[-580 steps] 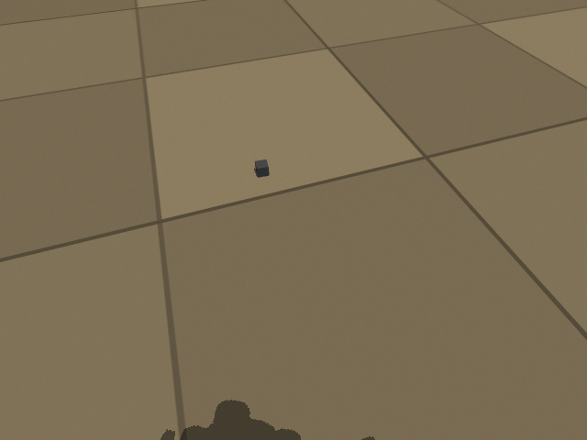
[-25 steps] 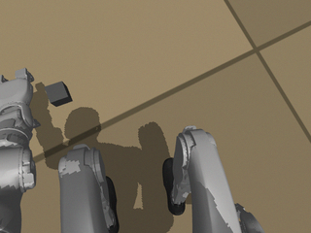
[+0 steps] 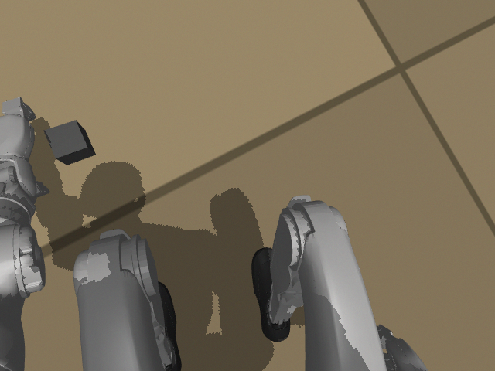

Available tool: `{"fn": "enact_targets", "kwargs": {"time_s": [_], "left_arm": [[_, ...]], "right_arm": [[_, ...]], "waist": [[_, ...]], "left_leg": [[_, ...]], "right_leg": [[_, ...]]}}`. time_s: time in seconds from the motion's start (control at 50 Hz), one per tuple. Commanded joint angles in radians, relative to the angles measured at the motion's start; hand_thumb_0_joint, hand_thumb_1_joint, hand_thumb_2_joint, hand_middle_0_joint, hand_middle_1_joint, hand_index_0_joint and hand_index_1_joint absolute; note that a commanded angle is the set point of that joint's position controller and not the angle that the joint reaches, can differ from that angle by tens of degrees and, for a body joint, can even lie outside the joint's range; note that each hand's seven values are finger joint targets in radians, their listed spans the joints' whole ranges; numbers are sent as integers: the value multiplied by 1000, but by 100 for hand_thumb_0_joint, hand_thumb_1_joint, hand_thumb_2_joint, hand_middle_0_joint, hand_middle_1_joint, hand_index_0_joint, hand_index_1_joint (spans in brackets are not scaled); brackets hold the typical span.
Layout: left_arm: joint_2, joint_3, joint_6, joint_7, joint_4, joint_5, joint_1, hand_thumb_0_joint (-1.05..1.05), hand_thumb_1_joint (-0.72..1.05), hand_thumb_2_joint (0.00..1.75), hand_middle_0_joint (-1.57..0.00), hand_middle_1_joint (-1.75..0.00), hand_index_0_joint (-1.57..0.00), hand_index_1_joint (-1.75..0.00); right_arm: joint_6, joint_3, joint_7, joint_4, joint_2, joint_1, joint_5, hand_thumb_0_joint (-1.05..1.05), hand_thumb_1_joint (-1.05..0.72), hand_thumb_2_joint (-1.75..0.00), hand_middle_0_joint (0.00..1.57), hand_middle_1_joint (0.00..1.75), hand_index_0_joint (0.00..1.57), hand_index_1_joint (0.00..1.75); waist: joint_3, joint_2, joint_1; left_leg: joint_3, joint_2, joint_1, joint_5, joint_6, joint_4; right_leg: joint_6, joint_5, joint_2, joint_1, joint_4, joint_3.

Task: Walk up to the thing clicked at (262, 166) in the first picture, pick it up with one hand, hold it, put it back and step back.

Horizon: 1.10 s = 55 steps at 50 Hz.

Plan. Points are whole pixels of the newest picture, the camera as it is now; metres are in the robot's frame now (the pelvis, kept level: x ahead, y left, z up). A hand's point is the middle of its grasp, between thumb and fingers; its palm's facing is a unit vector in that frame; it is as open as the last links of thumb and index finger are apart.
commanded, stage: rise first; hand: left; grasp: from above
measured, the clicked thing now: (71, 143) +0.51 +0.27 -0.31
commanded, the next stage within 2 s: approach in 1.92 s
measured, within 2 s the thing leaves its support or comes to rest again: neither
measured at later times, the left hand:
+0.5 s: hand (28, 156) +0.46 +0.31 -0.20, palm faces -0.41 -0.16 -0.90, open 13.8 cm
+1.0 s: hand (19, 153) +0.46 +0.32 -0.20, palm faces -0.41 -0.15 -0.90, open 13.5 cm
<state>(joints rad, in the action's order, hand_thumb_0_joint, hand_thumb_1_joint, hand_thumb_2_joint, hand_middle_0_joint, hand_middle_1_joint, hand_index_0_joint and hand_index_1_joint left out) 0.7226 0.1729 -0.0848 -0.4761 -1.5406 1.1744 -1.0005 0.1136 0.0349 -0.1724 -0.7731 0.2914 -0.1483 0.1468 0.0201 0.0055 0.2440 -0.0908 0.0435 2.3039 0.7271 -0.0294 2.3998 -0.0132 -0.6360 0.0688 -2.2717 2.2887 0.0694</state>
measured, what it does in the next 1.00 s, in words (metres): stands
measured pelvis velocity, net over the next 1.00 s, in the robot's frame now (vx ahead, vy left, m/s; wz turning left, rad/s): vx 0.00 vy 0.00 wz -0.02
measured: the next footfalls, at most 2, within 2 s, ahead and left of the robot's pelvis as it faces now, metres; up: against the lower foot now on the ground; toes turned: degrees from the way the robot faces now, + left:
none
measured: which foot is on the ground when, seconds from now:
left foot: down 0.00-1.00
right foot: down 0.00-1.00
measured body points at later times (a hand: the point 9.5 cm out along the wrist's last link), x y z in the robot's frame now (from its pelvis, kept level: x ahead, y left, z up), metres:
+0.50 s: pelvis +0.00 +0.00 -0.02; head +0.26 +0.06 +0.34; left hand +0.48 +0.31 -0.15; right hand +0.03 -0.28 -0.11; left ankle +0.07 +0.12 -0.30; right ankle +0.11 -0.13 -0.30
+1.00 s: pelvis +0.00 +0.00 -0.01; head +0.26 +0.07 +0.35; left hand +0.48 +0.32 -0.15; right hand +0.03 -0.27 -0.11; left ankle +0.07 +0.12 -0.30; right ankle +0.11 -0.13 -0.30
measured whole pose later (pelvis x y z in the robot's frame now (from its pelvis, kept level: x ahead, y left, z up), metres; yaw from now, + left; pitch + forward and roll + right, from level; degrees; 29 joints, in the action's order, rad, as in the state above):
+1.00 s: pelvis +0.00 +0.00 -0.01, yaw -1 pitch +35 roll -9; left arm 0.80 0.19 -0.10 -0.44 -1.53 1.18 -1.01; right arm 0.13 0.08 -0.22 -0.75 0.31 -0.18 0.15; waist -0.01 0.00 0.27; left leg -0.12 0.04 2.34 0.73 -0.03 2.46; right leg -0.02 -0.63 0.07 -2.29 2.32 0.09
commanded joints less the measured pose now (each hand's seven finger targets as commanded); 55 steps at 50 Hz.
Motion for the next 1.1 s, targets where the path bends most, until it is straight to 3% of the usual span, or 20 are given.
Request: {"fn": "enact_targets", "kwargs": {"time_s": [0.0, 0.04, 0.1, 0.12, 0.32, 0.36, 0.38, 0.42, 0.54, 0.6, 0.64, 0.66, 0.68, 0.7, 0.8, 0.88, 1.0, 1.02, 1.04, 1.08], "left_arm": [[264, 19, 8, -34, 109, -6, -302, 0, -49, 95, -13, -94, -14, -93], [243, 7, 11, -32, 107, -2, -301, 0, -48, 94, -13, -96, -15, -94], [267, 15, 11, -36, 107, -11, -302, 0, -49, 95, -12, -97, -14, -95], [266, 20, 12, -36, 98, -7, -300, 0, -51, 96, -12, -95, -13, -95], [286, 24, 4, -30, 109, -8, -296, 0, -49, 95, -13, -95, -14, -94], [318, 35, 2, -30, 111, 3, -315, 0, -49, 95, -14, -93, -15, -93], [296, 26, 1, -28, 98, -6, -303, 0, -48, 94, -14, -95, -15, -93], [328, 44, -2, -32, 111, -5, -306, 0, -48, 94, -18, -91, -17, -92], [331, 34, -3, -29, 74, 9, -329, 0, -46, 93, -21, -86, -20, -88], [380, 57, -10, -24, 90, 12, -338, 0, -45, 93, -21, -86, -20, -88], [347, 33, -11, -16, 86, 6, -333, 0, -45, 93, -22, -86, -20, -88], [389, 57, -14, -18, 101, 13, -346, 0, -45, 92, -22, -85, -20, -87], [349, 31, -11, -14, 82, 9, -315, 0, -45, 92, -22, -85, -20, -87], [355, 39, -15, -15, 99, 3, -337, 0, -44, 92, -22, -84, -20, -86], [377, 48, -12, -6, 113, 8, -299, 0, -45, 93, -23, -83, -20, -86], [331, 29, -7, -4, 125, -1, -286, 0, -44, 92, -24, -82, -21, -85], [350, 42, -5, 3, 149, 3, -320, 0, -43, 92, -26, -78, -22, -82], [303, 8, -2, 9, 128, 3, -305, 0, -44, 92, -27, -79, -23, -83], [328, 28, -7, 7, 145, -3, -336, 0, -44, 92, -27, -78, -23, -83], [319, 22, -8, 14, 117, -2, -314, 0, -42, 91, -29, -75, -24, -80]], "right_arm": [[8, -65, 2, 4, 255, -240, 2, 0, -90, -90, 20, 30, 20, 30], [10, -59, -1, 4, 257, -248, 5, 0, -90, -90, 20, 30, 20, 30], [11, -54, -6, 9, 253, -240, 2, 0, -90, -90, 20, 30, 20, 30], [12, -52, -6, 7, 262, -250, 7, 0, -90, -90, 20, 30, 20, 30], [15, -43, -20, 11, 266, -262, 11, 0, -90, -90, 20, 30, 20, 30], [18, -40, -25, 15, 271, -268, 13, 0, -90, -90, 20, 30, 20, 30], [17, -42, -25, 12, 272, -263, 12, 0, -90, -90, 20, 30, 20, 30], [16, -40, -25, 15, 275, -256, 9, 0, -90, -90, 20, 30, 20, 30], [21, -31, -34, 22, 284, -260, 15, 0, -90, -90, 20, 30, 20, 30], [24, -31, -35, 14, 291, -273, 21, 0, -90, -90, 20, 30, 20, 30], [28, -23, -37, 21, 286, -264, 24, 0, -90, -90, 20, 30, 20, 30], [28, -25, -36, 15, 297, -275, 22, 0, -90, -90, 20, 30, 20, 30], [28, -24, -38, 27, 288, -261, 21, 0, -90, -90, 20, 30, 20, 30], [28, -24, -39, 22, 295, -267, 23, 0, -90, -90, 20, 30, 20, 30], [25, -32, -41, 28, 299, -261, 17, 0, -90, -90, 20, 30, 20, 30], [19, -34, -45, 25, 295, -262, 13, 0, -90, -90, 20, 30, 20, 30], [15, -43, -47, 12, 302, -289, 8, 0, -90, -90, 20, 30, 20, 30], [17, -37, -48, 26, 291, -272, 6, 0, -90, -90, 20, 30, 20, 30], [16, -39, -48, 17, 294, -281, 7, 0, -90, -90, 20, 30, 20, 30], [19, -37, -50, 26, 295, -277, 8, 0, -90, -90, 20, 30, 20, 30]], "waist": [[670, -284, 21], [680, -299, 29], [675, -300, 21], [679, -285, 34], [697, -298, 39], [678, -300, 48], [686, -290, 45], [686, -315, 32], [650, -325, 62], [627, -304, 62], [644, -311, 66], [646, -321, 63], [644, -329, 57], [656, -326, 67], [667, -334, 41], [674, -341, 46], [658, -350, 58], [647, -347, 55], [651, -322, 64], [623, -313, 62]], "left_leg": [[42, -37, -491, -207, 3, -265], [41, -37, -511, -228, 7, -262], [50, -40, -478, -211, 3, -253], [47, -39, -490, -223, 3, -243], [54, -42, -465, -248, 1, -215], [50, -41, -461, -250, 1, -210], [52, -42, -449, -237, 0, -210], [47, -42, -453, -236, 3, -217], [34, -40, -462, -230, 6, -210], [42, -42, -431, -211, 1, -202], [46, -41, -447, -227, 1, -193], [41, -42, -448, -229, 2, -198], [44, -41, -455, -235, 5, -198], [39, -42, -448, -227, 4, -203], [36, -40, -463, -223, 7, -213], [31, -39, -480, -250, 10, -222], [24, -39, -502, -279, 14, -227], [34, -41, -499, -278, 12, -222], [33, -41, -476, -259, 7, -217], [40, -45, -457, -236, 6, -225]], "right_leg": [[49, 181, -58, 330, -184, 74], [48, 197, -59, 334, -180, 79], [49, 184, -60, 347, -178, 75], [46, 198, -59, 347, -177, 78], [44, 221, -65, 383, -164, 82], [44, 222, -62, 368, -157, 84], [44, 212, -68, 374, -161, 85], [47, 208, -66, 363, -154, 86], [47, 202, -67, 325, -141, 98], [43, 185, -64, 338, -155, 93], [43, 201, -68, 354, -155, 93], [43, 203, -66, 348, -150, 95], [44, 204, -68, 350, -152, 93], [43, 200, -68, 348, -152, 100], [45, 195, -66, 341, -148, 100], [46, 221, -68, 337, -145, 103], [46, 241, -62, 316, -141, 102], [48, 238, -65, 322, -149, 97], [46, 228, -66, 329, -154, 98], [45, 207, -63, 331, -164, 93]]}}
